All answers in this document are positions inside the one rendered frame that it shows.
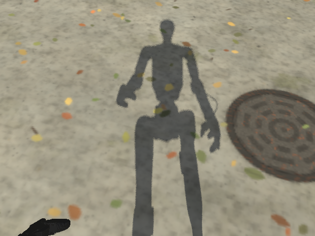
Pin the left robot hand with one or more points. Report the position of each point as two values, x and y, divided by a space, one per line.
47 227

